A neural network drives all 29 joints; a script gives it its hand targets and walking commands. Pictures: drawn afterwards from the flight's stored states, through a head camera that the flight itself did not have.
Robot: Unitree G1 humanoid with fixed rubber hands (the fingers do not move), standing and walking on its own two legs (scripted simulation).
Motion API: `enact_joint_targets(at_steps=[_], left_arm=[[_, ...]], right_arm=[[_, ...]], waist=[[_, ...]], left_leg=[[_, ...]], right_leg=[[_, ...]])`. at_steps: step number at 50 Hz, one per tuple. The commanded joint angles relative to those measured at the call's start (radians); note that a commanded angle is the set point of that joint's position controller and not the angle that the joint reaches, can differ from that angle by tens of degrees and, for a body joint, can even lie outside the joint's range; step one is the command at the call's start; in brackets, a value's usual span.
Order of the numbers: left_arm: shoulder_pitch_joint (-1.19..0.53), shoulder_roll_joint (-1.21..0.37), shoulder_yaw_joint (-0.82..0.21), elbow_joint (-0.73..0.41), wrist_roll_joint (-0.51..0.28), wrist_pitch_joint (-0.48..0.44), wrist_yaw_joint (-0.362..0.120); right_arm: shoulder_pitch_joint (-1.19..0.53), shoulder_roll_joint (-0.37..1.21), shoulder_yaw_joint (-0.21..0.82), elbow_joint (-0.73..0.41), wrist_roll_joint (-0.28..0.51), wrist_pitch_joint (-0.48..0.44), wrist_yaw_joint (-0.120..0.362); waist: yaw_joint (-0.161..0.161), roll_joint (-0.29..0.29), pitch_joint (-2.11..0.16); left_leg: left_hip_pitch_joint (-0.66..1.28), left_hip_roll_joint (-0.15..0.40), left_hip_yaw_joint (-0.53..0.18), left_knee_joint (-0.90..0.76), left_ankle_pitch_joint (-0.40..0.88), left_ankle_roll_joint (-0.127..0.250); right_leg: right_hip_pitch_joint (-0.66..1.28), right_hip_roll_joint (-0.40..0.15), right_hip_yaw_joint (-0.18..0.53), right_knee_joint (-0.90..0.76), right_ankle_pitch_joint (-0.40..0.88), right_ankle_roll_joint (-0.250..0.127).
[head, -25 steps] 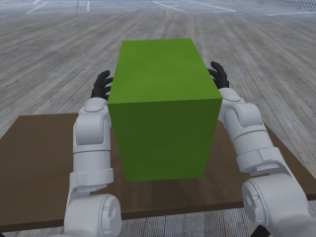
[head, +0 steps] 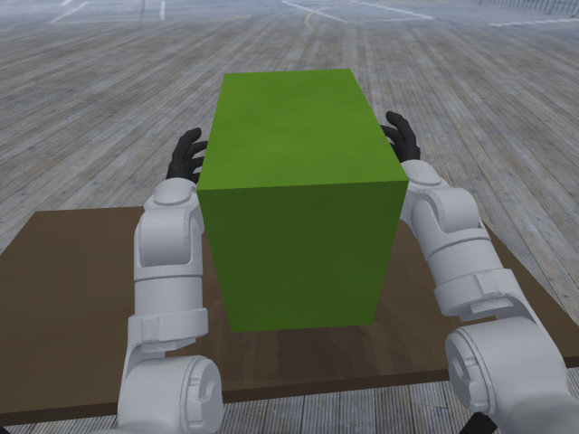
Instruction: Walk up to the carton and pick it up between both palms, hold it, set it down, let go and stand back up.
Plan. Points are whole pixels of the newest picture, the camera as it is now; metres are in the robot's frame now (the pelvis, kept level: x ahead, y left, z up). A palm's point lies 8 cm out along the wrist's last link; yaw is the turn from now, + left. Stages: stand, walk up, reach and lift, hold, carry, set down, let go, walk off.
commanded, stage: hold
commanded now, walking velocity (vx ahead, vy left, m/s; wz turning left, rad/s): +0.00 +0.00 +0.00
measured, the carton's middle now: (294, 192) +0.40 +0.01 +0.20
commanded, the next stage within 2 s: none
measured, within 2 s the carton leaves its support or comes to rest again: neither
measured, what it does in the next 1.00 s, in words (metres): stands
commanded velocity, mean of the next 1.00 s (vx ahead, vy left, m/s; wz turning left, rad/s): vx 0.00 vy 0.00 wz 0.00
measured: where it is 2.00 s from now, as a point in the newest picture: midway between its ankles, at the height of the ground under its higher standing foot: outside the picture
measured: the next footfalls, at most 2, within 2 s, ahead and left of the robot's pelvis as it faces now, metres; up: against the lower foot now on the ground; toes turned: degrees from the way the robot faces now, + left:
none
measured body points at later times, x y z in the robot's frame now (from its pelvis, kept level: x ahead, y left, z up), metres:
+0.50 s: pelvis +0.00 +0.00 +0.00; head -0.07 +0.02 +0.44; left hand +0.37 +0.15 +0.24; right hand +0.39 -0.14 +0.26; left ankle +0.04 +0.11 -0.75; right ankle -0.02 -0.11 -0.75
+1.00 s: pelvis +0.00 +0.00 +0.00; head -0.07 +0.02 +0.44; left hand +0.37 +0.15 +0.24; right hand +0.39 -0.14 +0.25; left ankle +0.04 +0.11 -0.75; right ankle -0.02 -0.11 -0.75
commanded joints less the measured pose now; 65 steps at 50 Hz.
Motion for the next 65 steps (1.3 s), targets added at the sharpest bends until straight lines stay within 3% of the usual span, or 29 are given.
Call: enact_joint_targets(at_steps=[1, 12, 17, 27, 30, 35, 41, 45, 55, 65], left_arm=[[-0.806, -0.540, -0.498, -0.153, -0.165, -0.089, -0.121], [-0.805, -0.536, -0.492, -0.126, -0.157, -0.088, -0.122], [-0.808, -0.530, -0.467, -0.090, -0.152, -0.093, -0.121], [-0.824, -0.537, -0.468, -0.080, -0.152, -0.094, -0.117], [-0.805, -0.547, -0.493, -0.111, -0.164, -0.092, -0.118], [-0.819, -0.545, -0.487, -0.116, -0.163, -0.093, -0.120], [-0.799, -0.533, -0.474, -0.121, -0.152, -0.091, -0.120], [-0.806, -0.551, -0.502, -0.142, -0.166, -0.090, -0.119], [-0.800, -0.530, -0.471, -0.100, -0.152, -0.087, -0.120], [-0.822, -0.536, -0.465, -0.079, -0.147, -0.093, -0.117]], right_arm=[[-0.760, 0.716, 0.344, -0.326, 0.145, -0.026, 0.090], [-0.758, 0.715, 0.329, -0.300, 0.126, -0.024, 0.095], [-0.781, 0.726, 0.327, -0.281, 0.120, -0.022, 0.101], [-0.773, 0.720, 0.308, -0.249, 0.119, -0.022, 0.105], [-0.779, 0.714, 0.331, -0.302, 0.142, -0.028, 0.096], [-0.773, 0.713, 0.315, -0.293, 0.133, -0.025, 0.101], [-0.758, 0.714, 0.334, -0.292, 0.145, -0.019, 0.097], [-0.765, 0.713, 0.336, -0.321, 0.146, -0.024, 0.095], [-0.772, 0.722, 0.331, -0.298, 0.126, -0.020, 0.097], [-0.782, 0.728, 0.320, -0.262, 0.128, -0.019, 0.103]], waist=[[-0.015, 0.054, -0.420], [-0.013, 0.058, -0.395], [0.007, 0.025, -0.383], [-0.005, 0.049, -0.383], [-0.007, 0.073, -0.433], [-0.013, 0.060, -0.412], [-0.004, 0.044, -0.405], [-0.014, 0.066, -0.422], [0.004, 0.027, -0.386], [0.005, 0.052, -0.398]], left_leg=[[0.310, -0.035, 0.004, 0.025, 0.248, -0.036], [0.293, -0.033, 0.007, 0.011, 0.202, -0.034], [0.265, -0.032, 0.011, -0.010, 0.141, -0.013], [0.271, -0.032, 0.010, -0.001, 0.169, -0.024], [0.300, -0.034, 0.003, 0.024, 0.237, -0.038], [0.279, -0.030, 0.005, 0.008, 0.198, -0.036], [0.295, -0.032, 0.003, 0.017, 0.237, -0.034], [0.308, -0.031, 0.003, 0.024, 0.248, -0.043], [0.276, -0.033, 0.008, 0.001, 0.173, -0.020], [0.267, -0.034, 0.009, 0.001, 0.166, -0.022]], right_leg=[[-0.061, 0.043, -0.030, -0.033, 0.246, 0.097], [-0.082, 0.040, -0.032, -0.034, 0.213, 0.094], [-0.090, 0.038, -0.027, -0.045, 0.159, 0.095], [-0.091, 0.040, -0.028, -0.041, 0.172, 0.091], [-0.066, 0.043, -0.027, -0.029, 0.234, 0.091], [-0.079, 0.045, -0.035, -0.033, 0.186, 0.090], [-0.063, 0.046, -0.031, -0.033, 0.235, 0.095], [-0.069, 0.047, -0.035, -0.028, 0.235, 0.091], [-0.076, 0.040, -0.028, -0.042, 0.190, 0.095], [-0.073, 0.039, -0.024, -0.035, 0.179, 0.092]])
